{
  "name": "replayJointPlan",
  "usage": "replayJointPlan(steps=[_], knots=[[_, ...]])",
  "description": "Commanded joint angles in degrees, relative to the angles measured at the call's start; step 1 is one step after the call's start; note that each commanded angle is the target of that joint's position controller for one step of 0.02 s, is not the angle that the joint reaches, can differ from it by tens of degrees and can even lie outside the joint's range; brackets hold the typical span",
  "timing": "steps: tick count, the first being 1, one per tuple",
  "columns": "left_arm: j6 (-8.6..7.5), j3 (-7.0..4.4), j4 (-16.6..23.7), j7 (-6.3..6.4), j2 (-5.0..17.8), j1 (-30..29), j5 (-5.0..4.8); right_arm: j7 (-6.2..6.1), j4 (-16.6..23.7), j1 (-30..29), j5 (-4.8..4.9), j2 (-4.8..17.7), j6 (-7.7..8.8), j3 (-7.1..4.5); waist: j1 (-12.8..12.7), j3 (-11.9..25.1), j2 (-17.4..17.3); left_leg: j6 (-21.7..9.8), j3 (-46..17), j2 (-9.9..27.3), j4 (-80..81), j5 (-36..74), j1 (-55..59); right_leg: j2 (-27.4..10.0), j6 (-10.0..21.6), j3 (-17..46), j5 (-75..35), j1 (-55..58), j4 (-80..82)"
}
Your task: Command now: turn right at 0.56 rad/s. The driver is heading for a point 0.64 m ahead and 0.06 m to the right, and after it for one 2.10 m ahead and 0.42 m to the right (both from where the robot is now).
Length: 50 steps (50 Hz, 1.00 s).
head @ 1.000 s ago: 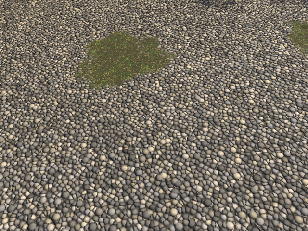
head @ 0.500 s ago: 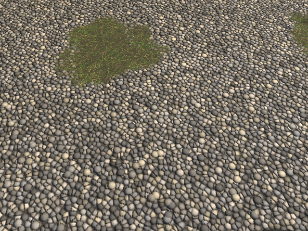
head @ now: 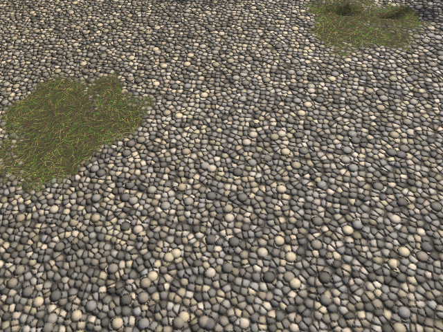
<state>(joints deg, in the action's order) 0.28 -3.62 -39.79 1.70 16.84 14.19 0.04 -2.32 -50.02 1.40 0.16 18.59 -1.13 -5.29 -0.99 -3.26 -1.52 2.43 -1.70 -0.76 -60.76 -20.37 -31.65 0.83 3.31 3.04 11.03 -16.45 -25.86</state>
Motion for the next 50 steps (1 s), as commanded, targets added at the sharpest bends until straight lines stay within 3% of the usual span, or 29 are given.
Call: replayJointPlan(steps=[1, 6, 10, 12, 14, 15, 16, 17, 18, 19, 20, 21, 22, 26, 30, 33, 35, 36, 37, 38, 39, 40, 41, 42, 43, 44, 45, 47, 50], knots=[[-0.66, -2.67, 4.5, 0.84, 9.8, -0.5, -0.44, -0.06, 3.2, -1.8, 0.32, 3.3, 1.02, -0.64, 0.4, 8.5, 8.2, 1.3, -2.9, 0.6, 4.9, 2.3, -4.7, -12.7, 8.8, 15.3, -18.7, 13.7, 6.5], [0.45, -3.39, 5.5, 0.81, 11.4, -1.3, -0.29, 0.75, 3.4, -2.3, 0.57, 3.5, 1.51, -0.24, -0.5, 7.3, 10.2, 2.4, -3.5, -0.4, 16.1, 1.2, 1.7, -11.7, 9.6, 18.9, -13.6, 10.2, 5.9], [0.96, -3.42, 6.4, 0.22, 11.5, -3.3, -0.41, 1.46, 3.4, -0.4, 0.85, 4.7, 2.33, -0.35, -0.4, 8.3, 10.9, 1.7, -3.9, -1.3, 22.1, -0.4, 7.0, -11.1, 9.6, 23.2, -18.5, 9.5, 3.8], [1.3, -3.33, 6.7, 0.2, 11.3, -4.7, -0.84, 1.93, 3.2, 1.5, 0.95, 5.0, 2.84, -0.43, 0.5, 9.1, 11.0, 1.0, -3.8, -1.7, 27.7, 0.8, 10.1, -10.3, 8.7, 25.1, -21.7, 10.1, 2.1], [1.86, -3.03, 7.3, 0.44, 10.8, -6.9, -1.55, 2.36, 2.1, 5.9, 0.76, 5.6, 3.13, -0.83, 3.1, 9.4, 9.9, -0.6, -2.5, -0.8, 40.4, 11.7, 18.4, -7.2, 5.5, 24.3, -18.0, 7.2, -0.8], [1.94, -2.47, 7.5, 0.53, 8.9, -5.7, -1.3, 2.17, 1.8, 7.7, 0.11, 8.5, 2.96, -1.6, 2.5, 10.3, 5.5, -3.0, -7.1, 6.0, 42.3, 17.1, 25.6, -4.0, 2.6, 21.3, -7.4, 1.3, -5.6], [1.79, -1.48, 7.0, 0.29, 5.0, -0.7, -0.41, 1.5, 2.8, 5.9, -0.69, 12.0, 2.26, -2.03, -1.6, 10.4, -9.7, -8.7, -18.3, 17.8, 41.5, 32.4, 31.4, 5.1, -0.9, 11.1, 17.9, -8.3, -18.2], [1.29, -2.89, 8.3, 0.34, 9.6, -1.1, -0.65, 1.78, 3.0, 5.9, -2.23, 11.8, 2.23, -1.87, -0.4, 8.5, -14.1, -18.1, -27.5, 24.9, 43.1, 36.2, 27.8, 7.0, -3.6, 6.9, 28.4, -16.1, -29.1], [1.22, -4.03, 6.9, 0.36, 13.4, -0.6, -0.67, 1.7, 4.0, 4.3, -1.75, 9.2, 2.47, -1.2, -0.4, 7.7, -7.7, -18.2, -23.8, 23.6, 44.0, 26.6, 27.6, 2.8, -4.6, 7.1, 23.3, -17.5, -36.3], [1.49, -4.31, 6.3, 0.21, 13.3, -1.3, -0.87, 1.39, 4.1, 2.9, -0.78, 6.9, 2.46, -0.67, -0.5, 6.3, -6.3, -15.0, -19.0, 19.3, 44.9, 13.8, 27.7, 1.3, -4.9, 6.1, 17.7, -19.5, -37.4], [1.95, -3.9, 5.7, 0.12, 11.4, -1.5, -0.82, 1.01, 4.3, 3.0, 0.32, 5.7, 2.48, -0.27, 0.4, 4.8, -6.8, -13.0, -16.2, 16.2, 46.4, 2.4, 28.7, 0.4, -5.6, 5.4, 14.0, -21.9, -38.5], [2.02, -3.44, 6.3, -0.28, 10.2, -2.4, -0.82, 0.58, 4.1, 3.8, 0.94, 5.7, 2.55, -0.09, 1.4, 3.1, -8.0, -12.8, -15.5, 15.8, 48.0, -2.0, 29.4, -0.4, -6.2, 4.7, 11.4, -24.6, -39.7], [1.71, -3.04, 6.9, -0.76, 9.2, -3.7, -1.2, 0.2, 4.0, 5.2, 0.79, 6.1, 2.63, -0.02, 2.4, 2.3, -7.9, -12.7, -14.0, 15.3, 49.5, -4.0, 29.3, -1.0, -6.5, 3.1, 9.7, -25.3, -39.3], [0.0, -2.02, 9.4, -1.36, 6.9, -8.5, -1.4, -0.01, 3.4, 11.0, 0.07, 7.8, 3.71, -0.45, 6.2, 1.6, -6.4, -13.3, -10.6, 16.8, 52.3, -3.2, 34.2, -3.6, -7.4, 0.5, 6.2, -28.1, -32.1], [-1.39, -0.56, 10.1, -1.97, 4.1, -8.7, -1.08, 1.41, 2.9, 12.0, 0.36, 9.1, 4.88, -0.73, 5.9, 0.4, -6.1, -13.4, -5.3, 16.5, 53.8, 1.3, 29.6, -4.7, -6.0, -1.6, 3.9, -20.3, -20.7], [-1.82, -0.18, 10.1, -2.57, 4.3, -9.1, -1.27, 2.79, 2.5, 12.9, 1.11, 10.2, 5.27, -0.96, 5.6, -1.0, -6.5, -13.3, -2.1, 16.2, 53.1, 3.6, 25.0, -3.9, -4.1, -4.6, 5.0, -12.0, -12.9], [-1.82, -0.33, 9.9, -2.91, 4.9, -7.9, -1.45, 3.56, 2.0, 13.3, 2.06, 11.0, 5.1, -1.12, 3.9, -1.1, -6.3, -13.0, -1.9, 17.4, 51.1, 4.1, 23.5, -3.2, -2.4, -5.7, 4.1, -6.6, -7.8], [-1.74, -0.58, 9.0, -2.94, 5.2, -5.3, -1.41, 3.74, 1.9, 12.8, 2.48, 11.1, 4.86, -1.01, 1.7, -0.6, -5.7, -12.2, -1.0, 17.4, 48.6, 5.8, 21.6, -2.1, -1.2, -6.9, 1.9, -1.2, -4.1], [-1.51, -1.54, 7.3, -2.66, 6.7, -0.5, -1.43, 3.86, 1.6, 13.2, 2.25, 9.9, 4.92, -0.47, -0.9, 1.7, -4.3, -11.0, 0.7, 16.1, 43.3, 12.2, 18.7, -0.5, 0.0, -7.6, 1.3, 7.5, -2.5], [-1.3, -3.11, 5.2, -2.13, 9.6, 7.2, -1.62, 3.95, 1.5, 13.4, 1.46, 6.9, 5.18, 0.7, -4.9, 6.5, -1.2, -8.5, 5.0, 12.7, 31.4, 17.6, 15.1, -1.4, 1.7, -5.1, 1.2, 18.2, -1.4], [-1.09, -4.3, 4.5, -1.23, 15.4, 15.0, -0.57, 4.1, 4.7, 12.2, -0.65, 1.5, 5.75, 2.64, -7.0, 13.0, 13.5, -3.3, 10.1, 6.7, 8.5, 4.3, 0.2, -15.8, 7.1, 16.3, 5.8, 32.1, 2.8], [-2.0, -4.22, 5.1, -1.82, 16.9, 15.3, -0.7, 3.76, 6.3, 11.2, 0.51, 2.9, 6.9, 2.39, -6.1, 15.1, 18.5, -2.5, 3.2, 1.0, -5.1, -12.0, -11.7, -23.7, 14.4, 38.0, 14.4, 32.6, 11.7], [-3.13, -2.75, 5.7, -2.42, 12.3, 11.5, -0.5, 3.95, 6.3, 10.3, 2.21, 7.6, 7.35, 1.02, -5.4, 10.2, 12.9, -3.5, -0.8, 4.9, -10.7, -9.5, -16.0, -23.0, 13.5, 33.5, 16.6, 28.7, 12.5], [-3.79, -1.88, 5.8, -2.72, 9.6, 8.8, -0.34, 4.24, 6.3, 9.5, 2.81, 7.9, 7.54, 0.91, -3.8, 6.2, 12.1, -4.8, -0.5, 7.1, -10.0, -4.1, -15.9, -20.1, 11.9, 26.1, 15.3, 24.0, 12.7], [-4.07, -1.36, 5.9, -2.81, 7.8, 5.8, -0.37, 4.22, 5.4, 9.7, 2.18, 7.0, 7.4, 1.01, -2.3, 3.8, 8.9, -4.8, -0.4, 8.7, -7.4, 0.7, -14.6, -17.5, 10.6, 20.2, 11.7, 19.9, 14.0], [-4.37, -1.0, 6.0, -2.81, 6.8, 3.6, -0.24, 4.27, 4.9, 10.0, 1.41, 6.8, 7.02, 0.83, -1.0, 2.0, 8.6, -4.5, -0.9, 9.8, -4.4, 4.3, -12.3, -15.9, 9.4, 15.6, 5.6, 16.4, 15.4], [-4.66, -0.88, 6.0, -2.61, 6.4, 2.3, 0.02, 4.49, 4.2, 11.0, 1.24, 5.9, 6.45, 0.91, 0.2, 1.5, 8.7, -4.0, -0.8, 10.1, -3.7, 7.3, -10.0, -14.7, 8.6, 12.0, 0.6, 14.1, 16.8], [-5.52, -1.2, 5.1, -2.14, 6.6, 2.3, 0.33, 4.68, 3.8, 11.6, 1.36, 3.9, 5.51, 1.31, 1.0, 1.4, 6.9, -3.0, -1.0, 9.4, -2.4, 11.7, -10.1, -14.0, 8.3, 6.5, -9.2, 13.4, 18.0], [-6.18, -1.45, 3.4, -1.69, 6.4, 3.8, 0.94, 4.33, 5.3, 8.4, 1.68, 2.4, 4.88, 1.55, 0.3, -0.4, 4.9, -1.8, -3.9, 6.8, 5.2, 18.0, -12.2, -13.3, 7.5, -0.5, -13.8, 13.2, 19.3]])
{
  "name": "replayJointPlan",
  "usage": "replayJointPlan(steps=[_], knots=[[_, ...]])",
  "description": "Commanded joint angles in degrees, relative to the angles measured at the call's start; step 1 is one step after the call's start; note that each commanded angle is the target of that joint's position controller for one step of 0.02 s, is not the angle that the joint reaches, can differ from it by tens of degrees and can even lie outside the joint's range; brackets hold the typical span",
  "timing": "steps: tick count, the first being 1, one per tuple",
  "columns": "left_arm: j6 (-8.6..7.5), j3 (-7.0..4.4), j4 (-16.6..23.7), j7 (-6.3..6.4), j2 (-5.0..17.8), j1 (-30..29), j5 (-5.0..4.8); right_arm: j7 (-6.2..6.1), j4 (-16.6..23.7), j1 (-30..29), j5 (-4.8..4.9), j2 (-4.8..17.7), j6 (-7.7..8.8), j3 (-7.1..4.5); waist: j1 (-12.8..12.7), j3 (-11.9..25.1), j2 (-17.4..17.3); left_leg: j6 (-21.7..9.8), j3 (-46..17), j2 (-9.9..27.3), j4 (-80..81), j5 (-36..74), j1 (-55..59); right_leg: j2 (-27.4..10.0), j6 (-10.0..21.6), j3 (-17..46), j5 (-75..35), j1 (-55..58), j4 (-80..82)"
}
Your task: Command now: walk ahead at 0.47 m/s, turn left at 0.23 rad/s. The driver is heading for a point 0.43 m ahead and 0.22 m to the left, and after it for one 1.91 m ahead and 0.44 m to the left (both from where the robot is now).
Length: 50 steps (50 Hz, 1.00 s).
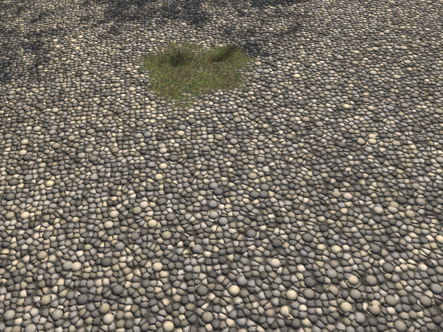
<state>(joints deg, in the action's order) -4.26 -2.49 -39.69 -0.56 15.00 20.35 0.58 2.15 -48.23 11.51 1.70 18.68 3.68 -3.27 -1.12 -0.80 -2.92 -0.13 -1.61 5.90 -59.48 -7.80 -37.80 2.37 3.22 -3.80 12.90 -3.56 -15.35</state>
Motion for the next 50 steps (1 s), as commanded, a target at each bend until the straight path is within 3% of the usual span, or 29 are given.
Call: replayJointPlan(steps=[1, 5, 8, 11, 12, 13, 14, 15, 16, 17, 18, 19, 21, 24, 27, 30, 32, 34, 35, 36, 37, 38, 39, 40, 42, 44, 47, 50], knots=[[-1.77, -2.59, 2.9, 0.66, 8.4, -2.5, 0.34, -0.04, 4.2, -3.0, -0.01, 2.0, 0.17, -0.35, 0.3, -3.4, 6.4, 0.8, -3.7, -0.7, 8.4, 8.7, -4.9, -14.2, 6.9, 4.0, -15.4, -0.5, 9.3], [-1.95, -3.03, 0.7, 1.31, 9.5, -0.7, -0.3, 1.09, 7.4, -10.2, -0.58, 0.2, 0.59, 0.67, -2.2, -6.0, 5.5, -0.2, 0.7, -2.2, 20.9, 16.3, -1.3, -14.7, 5.5, -1.4, -16.7, -0.2, 11.2], [-0.92, -3.43, -1.1, 1.68, 10.2, 1.5, -0.9, 2.34, 10.1, -13.9, -0.47, 0.1, 1.02, 0.96, -3.1, -6.4, 5.0, -2.3, 2.6, -3.3, 25.8, 12.9, -2.8, -16.6, 4.8, -3.3, -24.9, 7.1, 7.8], [0.77, -3.96, -1.2, 2.68, 12.3, 0.9, -0.81, 2.92, 11.5, -11.6, -0.33, 2.5, 0.81, -0.2, -0.3, -1.2, 8.7, -5.5, 7.3, -8.0, 25.8, 3.8, 2.9, -17.2, 2.9, -5.4, -54.8, 13.4, -3.4], [1.47, -4.07, -1.0, 3.06, 13.0, 0.8, -0.64, 2.73, 11.0, -7.1, -0.18, 4.4, 0.49, -1.15, 2.2, 2.3, 9.9, -6.9, 8.5, -10.0, 25.2, 0.8, 8.4, -17.0, 2.2, -5.9, -63.4, 14.1, -10.8], [1.92, -4.06, -0.7, 3.31, 13.5, 0.1, -0.72, 2.15, 9.7, 0.8, -0.06, 7.0, 0.27, -2.57, 6.6, 6.8, 9.4, -8.8, 8.5, -11.9, 27.0, 1.5, 19.9, -15.8, 1.1, -6.6, -64.6, 10.2, -21.9], [1.57, -3.66, 0.1, 3.59, 13.3, -0.5, -0.53, 1.07, 8.3, 9.9, -0.09, 10.3, -0.35, -4.13, 11.5, 11.6, 6.2, -11.7, 0.9, -8.2, 28.7, 2.9, 37.7, -14.0, -1.0, -6.4, -51.7, -2.7, -37.3], [-0.05, -0.78, 2.7, 2.13, 3.9, 6.9, 1.12, 0.31, 8.4, 12.1, -0.19, 16.0, -0.44, -5.23, 4.8, 18.4, -10.1, -23.4, -30.6, 8.7, 28.5, -2.8, 61.6, -2.2, -5.3, -2.9, 10.3, -30.7, -61.0], [-2.58, -0.58, 3.0, 1.14, 7.0, 2.5, -0.78, 0.07, 9.3, 13.4, -0.25, 12.3, -0.1, -4.27, 8.4, 26.6, -5.3, -26.9, -48.4, 13.0, 38.7, -10.7, 66.3, 1.7, -4.8, 10.3, 20.8, -38.2, -69.8], [-3.87, -1.39, 5.1, 0.49, 9.9, -4.4, -3.15, -0.22, 9.1, 11.4, -0.63, 9.8, 0.16, -3.71, 9.5, 17.5, -1.8, -23.0, -39.7, 11.2, 41.4, -9.9, 60.6, -2.1, -3.5, 12.1, 15.8, -43.1, -68.2], [-4.58, -0.97, 6.1, 0.61, 9.6, -6.6, -2.88, -0.35, 9.8, 7.5, -0.39, 8.2, 0.38, -3.24, 6.9, 10.8, 3.2, -20.6, -32.8, 8.8, 42.1, -6.2, 50.9, -4.8, -2.7, 11.4, 10.9, -42.1, -62.2], [-4.69, -1.18, 5.9, 1.01, 9.4, -7.8, -1.24, -0.39, 10.7, 3.6, -0.35, 6.5, 0.44, -2.73, 4.1, 5.8, 5.7, -19.2, -27.8, 6.3, 43.0, 0.3, 41.4, -6.5, -3.1, 10.4, 9.1, -39.1, -56.7], [-3.42, -1.74, 5.7, 1.07, 9.8, -5.6, -0.01, -0.83, 12.2, 0.1, -1.42, 5.1, 0.39, -2.18, 0.5, 3.0, 2.8, -19.1, -22.8, 3.5, 45.7, 8.4, 30.7, -8.0, -4.4, 10.1, 7.3, -32.5, -52.5], [-1.82, -1.04, 6.1, 1.53, 7.6, -5.8, 0.86, -1.79, 11.7, -0.8, -1.45, 7.2, 0.33, -2.74, -0.9, 0.3, 2.3, -18.1, -14.6, 1.1, 45.2, 29.3, 20.3, -7.2, -7.5, 6.6, 4.9, -28.7, -42.6], [-1.58, -0.06, 6.9, 1.61, 5.0, -10.9, 0.99, -2.97, 10.6, 0.7, -0.51, 8.4, -1.21, -3.4, 1.4, 3.1, -0.3, -13.1, -8.6, -4.6, 41.3, 30.8, 16.7, -2.9, -8.7, 4.3, -9.2, -21.8, -28.3], [-1.43, -0.45, 7.9, 1.04, 5.9, -15.7, -0.33, -3.72, 9.4, 4.0, 0.11, 8.1, -3.08, -3.45, 3.8, 5.4, -2.3, -10.3, -12.7, -4.4, 37.6, 20.6, 20.6, 0.2, -8.6, 5.7, -15.8, -19.4, -18.6], [-1.5, -1.35, 8.0, 0.8, 7.8, -15.5, -0.43, -4.02, 9.6, 3.8, -0.16, 7.4, -3.8, -3.36, 3.0, 6.1, -3.4, -9.0, -17.8, -2.9, 33.6, 16.0, 24.6, 0.3, -7.5, 8.2, -13.7, -18.8, -14.8], [-2.03, -2.25, 6.9, 0.71, 8.8, -11.4, 0.09, -4.23, 10.9, 0.8, -0.3, 6.0, -4.01, -3.06, -0.1, 6.7, -4.2, -6.6, -20.1, -3.6, 26.8, 13.3, 26.2, -1.2, -5.2, 8.6, -16.9, -14.4, -9.3], [-2.39, -2.67, 6.9, 1.05, 10.4, -8.9, 1.0, -4.09, 11.8, 1.4, -0.72, 3.5, -3.73, -2.29, -0.9, 9.9, -1.8, -4.3, -18.2, -6.6, 19.0, 7.9, 24.5, -6.3, -2.5, 11.1, -24.9, -6.6, -7.7], [-2.06, -2.87, 7.8, 1.64, 13.2, -7.2, 2.01, -3.86, 12.4, 6.3, -2.26, -0.6, -3.41, -1.01, 1.0, 15.5, 10.6, -1.2, -12.1, -12.3, 3.6, -22.5, 14.8, -19.8, 2.7, 22.8, -49.2, 7.2, -11.9], [-0.8, -3.2, 6.6, 1.32, 13.3, -5.2, 1.98, -3.25, 12.3, 15.1, -0.75, 1.9, -3.16, -0.88, 4.1, 22.2, 22.7, 1.1, -9.2, -13.9, -9.0, -35.5, 4.8, -31.3, 13.5, 41.4, -45.2, 15.3, -10.0], [0.03, -2.8, 8.0, 1.31, 10.4, -8.2, 0.84, -3.32, 10.1, 14.8, -0.22, 7.4, -3.97, -2.37, 3.0, 19.4, 14.4, 3.2, -9.4, -9.7, -15.2, -30.2, 2.6, -28.6, 13.2, 40.7, -30.2, 11.0, -8.0], [0.83, -2.0, 8.7, 1.63, 7.6, -9.7, 0.72, -3.66, 10.8, 8.6, 0.01, 9.5, -5.13, -3.2, 1.0, 14.0, 9.8, 4.5, -7.0, -8.2, -17.4, -25.5, 0.9, -24.1, 10.3, 31.6, -21.2, 6.6, -7.4], [1.64, -1.44, 8.7, 1.75, 6.6, -11.7, 0.92, -4.14, 11.3, 5.8, 0.05, 9.0, -6.4, -3.38, 1.0, 10.5, 7.2, 5.3, -5.8, -6.9, -16.7, -22.6, 1.3, -20.8, 8.6, 25.9, -16.0, 1.0, -6.0], [2.42, -1.63, 7.8, 1.98, 7.7, -14.2, 1.25, -4.45, 12.7, 4.1, -0.16, 6.2, -7.63, -2.89, 2.0, 4.8, 9.9, 5.6, -3.2, -5.7, -11.7, -19.1, 5.4, -16.0, 7.8, 17.8, -12.9, -9.2, -2.6], [2.51, -1.79, 6.8, 1.95, 7.5, -14.1, 1.49, -4.53, 12.8, 4.8, -0.6, 3.0, -7.46, -2.06, 2.2, 5.4, 11.5, 5.6, -1.3, -6.3, -5.6, -19.2, 9.2, -14.7, 8.9, 13.7, -16.9, -10.3, -1.9], [2.68, -2.14, 5.7, 1.77, 7.9, -14.5, 0.56, -4.16, 13.2, 3.3, -1.5, 1.6, -6.87, -1.15, 1.6, 8.4, 11.1, 4.6, -0.8, -5.0, 4.8, -18.2, 14.0, -16.7, 10.8, 12.3, -21.8, -8.3, -2.8], [3.32, -2.46, 4.4, 1.42, 9.2, -14.3, -0.24, -3.4, 13.3, 2.0, -1.45, 2.4, -6.84, -1.03, 0.7, 8.6, 12.1, 3.2, 0.5, -5.1, 13.8, -14.9, 18.5, -17.5, 11.3, 12.6, -16.2, -8.5, -2.6]])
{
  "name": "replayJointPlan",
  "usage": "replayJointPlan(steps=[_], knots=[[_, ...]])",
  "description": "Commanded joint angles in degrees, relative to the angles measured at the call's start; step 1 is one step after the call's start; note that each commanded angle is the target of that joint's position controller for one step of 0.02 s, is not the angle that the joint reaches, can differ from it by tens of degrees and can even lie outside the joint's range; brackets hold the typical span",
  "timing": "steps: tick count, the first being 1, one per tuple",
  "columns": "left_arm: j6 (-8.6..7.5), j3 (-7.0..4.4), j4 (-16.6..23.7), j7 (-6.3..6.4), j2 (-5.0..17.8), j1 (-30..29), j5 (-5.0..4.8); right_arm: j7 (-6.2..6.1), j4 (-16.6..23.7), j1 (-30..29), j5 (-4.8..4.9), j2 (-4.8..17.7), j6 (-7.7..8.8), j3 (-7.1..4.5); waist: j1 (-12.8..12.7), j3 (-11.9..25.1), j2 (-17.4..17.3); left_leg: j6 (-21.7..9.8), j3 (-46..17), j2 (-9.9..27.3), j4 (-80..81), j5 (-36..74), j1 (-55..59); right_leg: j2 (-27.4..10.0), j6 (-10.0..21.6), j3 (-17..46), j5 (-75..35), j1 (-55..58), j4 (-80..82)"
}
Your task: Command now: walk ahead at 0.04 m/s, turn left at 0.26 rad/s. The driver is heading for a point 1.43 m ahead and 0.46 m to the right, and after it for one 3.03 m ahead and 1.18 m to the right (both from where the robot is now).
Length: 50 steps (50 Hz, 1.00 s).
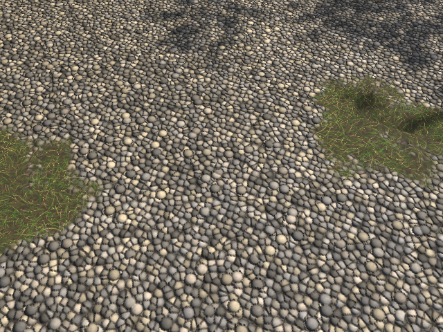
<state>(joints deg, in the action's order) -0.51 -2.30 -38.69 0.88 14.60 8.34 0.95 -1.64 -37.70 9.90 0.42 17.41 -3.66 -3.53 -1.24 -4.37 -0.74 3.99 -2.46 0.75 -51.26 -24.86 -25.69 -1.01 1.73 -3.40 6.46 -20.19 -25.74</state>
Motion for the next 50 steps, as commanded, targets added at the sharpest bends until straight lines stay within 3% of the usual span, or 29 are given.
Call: replayJointPlan(steps=[1, 3, 4, 5, 6, 7, 8, 10, 12, 14, 16, 21, 29, 50], knots=[[-0.22, -2.62, 2.9, -0.14, 9.7, -2.1, -0.89, 0.65, 2.6, 3.6, -0.19, 3.8, 0.51, -0.81, 0.9, 11.6, 10.0, -1.6, 1.9, -0.2, 9.1, 3.6, 8.0, -14.0, 12.4, 12.3, -6.6, 7.7, 7.6], [0.14, -2.24, 2.0, -0.3, 9.2, -2.7, -1.71, 1.25, 1.4, 5.9, -0.47, 3.2, 0.7, -0.79, 2.9, 10.4, 9.2, -3.9, 4.0, -1.5, 21.1, 11.3, 15.0, -12.5, 10.0, 10.8, -1.0, 4.2, 5.6], [0.1, -1.78, 0.6, -0.44, 7.8, -0.2, -1.96, 1.32, 1.5, 6.0, -0.92, 4.0, 0.78, -0.88, 3.0, 9.6, 7.8, -5.7, 2.3, -0.9, 26.5, 14.6, 19.1, -10.8, 6.5, 9.7, 3.5, 1.0, 4.3], [-0.16, -0.89, 0.3, -0.83, 5.2, 1.7, -0.89, 0.96, 2.3, 6.1, -1.66, 7.2, 0.86, -1.25, 1.5, 9.9, -0.1, -8.7, -8.3, 7.3, 30.6, 18.9, 23.0, -6.8, 1.3, 5.5, 10.8, -3.5, -3.0], [-0.62, -0.11, 1.5, -0.97, 2.4, 2.6, 0.48, 0.74, 3.1, 1.4, -2.06, 9.1, 0.79, -1.22, -1.9, 8.2, -12.8, -15.5, -16.9, 15.8, 33.3, 17.3, 15.0, -0.7, -3.1, 0.0, 18.2, -4.0, -5.8], [-0.48, -0.84, 1.3, -0.55, 5.7, -1.2, 0.54, 0.92, 4.1, -1.7, -2.76, 6.1, 1.54, -0.54, 1.0, 6.1, -10.6, -17.3, -16.8, 14.9, 35.5, 10.5, 8.5, -1.5, -4.0, 3.1, 17.9, 0.7, -9.5], [-0.45, -1.14, 0.8, -0.57, 6.0, -1.4, 0.14, 1.03, 3.7, -3.6, -2.97, 4.3, 2.39, 0.1, -0.2, 5.1, -9.8, -15.1, -14.0, 12.1, 35.1, 7.5, 7.7, -1.4, -3.9, 3.5, 14.0, 2.4, -8.2], [-0.29, -1.08, -0.8, -0.42, 5.5, -0.4, 0.84, 1.18, 2.7, -4.1, -1.92, 3.4, 3.54, 0.39, -0.4, 4.8, -9.3, -11.0, -9.5, 8.2, 32.3, 9.4, 9.6, -1.4, -4.5, 3.6, 5.4, 5.0, -2.7], [-0.45, -0.88, -1.3, -0.66, 6.2, 0.5, 0.74, 1.32, 1.7, -1.3, -1.7, 2.6, 3.98, 0.78, -0.1, 5.8, -7.0, -9.0, -8.4, 6.3, 30.3, 13.0, 10.2, -2.7, -4.6, 4.8, -1.1, 9.1, 0.3], [-0.57, -1.25, -2.9, -0.9, 7.3, 1.8, 0.1, 1.38, 1.2, 0.3, -1.72, 2.3, 3.74, 1.0, 0.5, 4.3, -2.5, -7.8, -7.0, 4.9, 30.6, 8.5, 9.8, -2.6, -3.6, 4.6, 2.1, 8.2, 0.5], [-0.7, -1.01, -3.7, -0.92, 6.3, 0.8, 0.2, 1.32, 0.9, 0.2, -1.66, 2.9, 3.73, 0.82, 0.7, 3.2, -0.4, -7.7, -6.2, 4.1, 29.5, 9.9, 10.3, -2.6, -3.4, 4.8, 1.3, 7.6, 1.2], [-1.06, -0.95, -6.3, -0.28, 6.1, 1.8, -0.09, 0.89, 0.1, 0.4, -1.35, 2.2, 3.65, 0.75, 0.5, 5.3, 0.8, -7.9, -4.9, 3.2, 28.0, 17.6, 12.9, -2.9, -3.8, 4.9, -1.9, 9.2, 1.1], [-0.53, -1.05, -10.2, 0.71, 6.4, 1.9, -0.44, 0.81, -2.9, 1.4, -1.1, 1.6, 3.77, 0.37, 0.3, 5.8, 0.2, -7.4, -3.5, 2.3, 27.9, 22.5, 13.7, -3.1, -3.6, 5.0, -4.0, 10.9, 0.5], [0.66, -1.28, -20.2, 1.96, 5.4, 1.7, -0.75, -0.06, -13.8, 4.8, -0.73, 1.6, 4.33, 0.47, 0.3, 3.2, 0.4, -6.7, -1.9, 1.3, 30.5, 20.8, 13.8, -2.3, -3.4, 4.3, -2.3, 11.7, 2.3]])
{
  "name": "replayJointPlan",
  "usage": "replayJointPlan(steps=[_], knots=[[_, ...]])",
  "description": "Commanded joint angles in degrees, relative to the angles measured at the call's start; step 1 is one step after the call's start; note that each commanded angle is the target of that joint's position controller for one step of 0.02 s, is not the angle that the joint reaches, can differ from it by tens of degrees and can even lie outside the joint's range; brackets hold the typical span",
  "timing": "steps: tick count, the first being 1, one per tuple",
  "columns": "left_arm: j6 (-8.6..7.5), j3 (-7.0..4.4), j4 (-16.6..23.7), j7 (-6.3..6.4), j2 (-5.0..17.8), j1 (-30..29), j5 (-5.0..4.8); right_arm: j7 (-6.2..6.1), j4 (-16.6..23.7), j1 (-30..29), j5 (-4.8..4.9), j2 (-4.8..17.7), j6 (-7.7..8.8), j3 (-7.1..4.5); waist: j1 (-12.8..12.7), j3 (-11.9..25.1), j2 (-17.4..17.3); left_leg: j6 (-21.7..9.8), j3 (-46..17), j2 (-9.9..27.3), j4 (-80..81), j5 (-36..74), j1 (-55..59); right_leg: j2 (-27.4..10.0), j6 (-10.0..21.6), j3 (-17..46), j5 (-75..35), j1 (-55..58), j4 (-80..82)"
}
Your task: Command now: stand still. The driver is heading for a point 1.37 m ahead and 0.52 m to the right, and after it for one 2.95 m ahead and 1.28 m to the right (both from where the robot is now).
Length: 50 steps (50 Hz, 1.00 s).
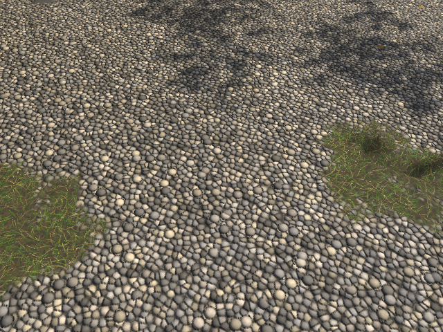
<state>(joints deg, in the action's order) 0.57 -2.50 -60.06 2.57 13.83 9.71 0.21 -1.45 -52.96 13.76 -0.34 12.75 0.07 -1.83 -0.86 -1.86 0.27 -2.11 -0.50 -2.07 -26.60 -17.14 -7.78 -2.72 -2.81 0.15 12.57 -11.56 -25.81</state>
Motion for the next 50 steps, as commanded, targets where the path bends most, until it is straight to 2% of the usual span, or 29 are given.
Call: replayJointPlan(steps=[1, 17, 37, 38, 39, 40, 41, 42, 43, 44, 45, 47, 49, 50], knots=[[-0.41, -1.07, 0.8, 0.3, 6.1, 0.4, -0.02, -0.26, 1.0, 1.1, 0.05, 6.2, 0.59, -1.19, 0.0, 0.6, -0.6, -0.6, -3.8, 4.1, 6.0, 12.9, -4.1, -0.6, 1.1, 0.7, -8.3, 3.1, 2.4], [-0.31, -0.66, -3.0, 0.73, 4.7, 3.1, -0.13, -0.38, -4.4, 3.0, 0.22, 5.3, 0.53, -0.45, 0.2, -0.4, -0.6, -0.6, -3.2, 3.6, 7.1, 11.4, -4.3, -0.2, 1.2, 0.4, -7.4, 2.3, 3.1], [-0.26, -0.16, -4.5, 0.94, 3.3, 6.3, -0.29, -0.36, -7.2, 5.5, 0.34, 4.1, 0.47, 0.18, 0.5, -1.2, -0.3, -0.6, -2.6, 3.3, 7.3, 11.3, -4.5, 0.0, 1.3, 0.4, -7.4, 1.6, 3.1], [-0.19, 0.0, -5.0, 0.97, 2.6, 7.2, -0.29, -0.46, -7.8, 6.5, 0.34, 3.8, 0.4, 0.24, 0.6, 0.2, -0.8, -0.9, -2.5, 3.0, 8.0, 5.0, -4.0, 0.9, 1.4, -0.7, -2.9, 2.1, 2.5], [-0.11, -0.02, -5.0, 1.07, 2.4, 7.1, -0.54, -0.67, -7.9, 6.9, 0.7, 4.8, 0.21, -0.14, 1.0, -0.6, -1.7, -1.9, -3.3, 3.0, 9.1, -6.2, -4.6, 2.6, 1.6, -2.6, 4.1, 0.5, 0.0], [-0.21, -0.13, -4.5, 1.14, 2.5, 6.3, -0.79, -0.87, -7.5, 7.0, 1.18, 6.9, 0.11, -0.84, 1.6, -2.3, -3.9, -3.8, -6.4, 4.7, 11.0, -18.2, -5.8, 4.3, 1.9, -4.7, 11.5, -2.9, -4.2], [-0.66, -0.15, -3.3, 1.01, 2.4, 4.4, -0.74, -0.93, -7.3, 8.3, 1.52, 8.6, 0.26, -1.42, 2.7, -4.7, -6.5, -6.4, -12.4, 9.1, 14.5, -27.8, -6.1, 4.9, 2.3, -5.6, 14.6, -8.5, -9.6], [-1.49, 0.12, -1.9, 0.58, 1.6, 2.4, -0.72, -0.9, -7.2, 9.5, 1.77, 10.7, 0.74, -2.22, 3.7, -6.9, -9.7, -9.8, -20.3, 14.9, 18.0, -32.2, -6.7, 3.5, 3.1, -4.5, 13.7, -12.6, -16.0], [-2.45, 0.11, -0.8, -0.05, 1.7, 0.9, -1.08, -0.97, -6.9, 9.8, 1.6, 11.4, 1.43, -2.67, 4.1, -8.8, -10.7, -12.7, -26.0, 19.4, 20.4, -31.2, -6.4, 1.0, 4.1, -1.8, 13.9, -17.3, -22.1], [-3.35, -0.14, 0.1, -0.69, 2.3, -0.3, -1.63, -0.9, -6.7, 9.8, 1.11, 10.3, 2.28, -2.59, 4.1, -10.0, -10.1, -14.1, -28.6, 21.8, 21.0, -27.3, -3.4, -1.0, 5.0, 0.6, 16.5, -23.2, -27.5], [-4.17, -0.43, 0.6, -1.25, 2.9, 0.0, -2.11, -0.78, -6.2, 9.2, 1.19, 9.0, 2.99, -2.39, 3.3, -9.8, -8.3, -13.9, -28.2, 22.2, 20.2, -23.4, 0.4, -2.7, 5.8, 2.0, 17.2, -27.5, -29.4], [-5.69, -0.68, 1.2, -2.08, 3.3, -0.3, -2.27, -0.59, -5.0, 7.1, 2.18, 8.1, 3.59, -2.29, 2.3, -7.8, -5.7, -10.7, -21.2, 19.3, 18.6, -14.4, 3.4, -3.9, 6.6, 1.6, 14.6, -25.9, -21.2], [-6.34, -0.7, 0.6, -2.64, 2.1, 1.4, -2.14, -0.35, -4.6, 5.9, 2.4, 9.6, 3.27, -2.6, 0.9, -5.0, -6.3, -8.6, -13.2, 14.7, 16.1, -9.1, -2.0, -0.8, 5.9, -2.9, 9.8, -13.4, -11.5], [-6.32, -0.91, -1.1, -2.84, 1.6, 5.5, -2.17, -0.21, -4.4, 5.0, 2.59, 10.0, 2.93, -2.67, -1.3, -3.7, -5.9, -8.0, -10.2, 12.8, 13.5, -9.1, -7.5, 1.6, 5.2, -5.9, 3.2, -3.8, -6.6]])
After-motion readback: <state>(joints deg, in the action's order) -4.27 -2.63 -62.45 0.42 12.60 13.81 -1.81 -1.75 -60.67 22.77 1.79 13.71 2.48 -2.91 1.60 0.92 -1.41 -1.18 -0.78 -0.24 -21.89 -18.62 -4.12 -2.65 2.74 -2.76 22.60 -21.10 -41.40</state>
